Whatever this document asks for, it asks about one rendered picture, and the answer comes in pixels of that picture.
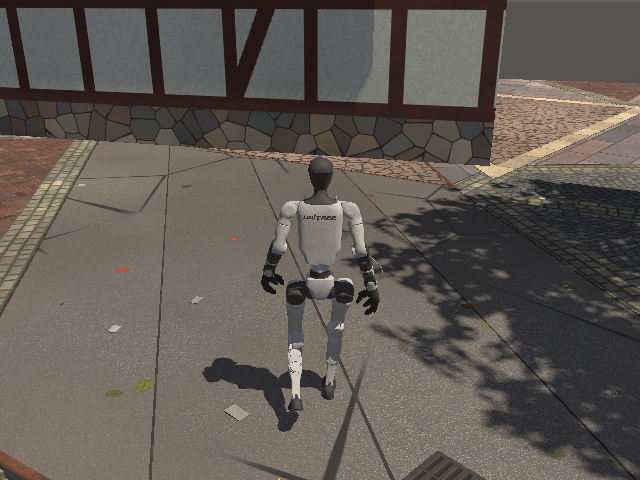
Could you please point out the robot right thigh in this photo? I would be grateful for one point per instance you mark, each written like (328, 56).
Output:
(343, 296)

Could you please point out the robot left upper arm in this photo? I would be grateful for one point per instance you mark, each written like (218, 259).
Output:
(289, 210)

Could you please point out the right robot forearm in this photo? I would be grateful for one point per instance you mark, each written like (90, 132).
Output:
(367, 272)

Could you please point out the robot left hand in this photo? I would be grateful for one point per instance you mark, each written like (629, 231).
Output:
(275, 280)

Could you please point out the left robot forearm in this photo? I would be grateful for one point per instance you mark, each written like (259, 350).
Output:
(271, 262)

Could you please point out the robot torso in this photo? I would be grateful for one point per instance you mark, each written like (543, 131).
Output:
(320, 232)

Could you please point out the robot right hand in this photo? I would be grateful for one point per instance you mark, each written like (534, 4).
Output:
(373, 300)

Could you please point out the robot right upper arm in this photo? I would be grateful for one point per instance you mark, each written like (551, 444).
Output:
(351, 211)

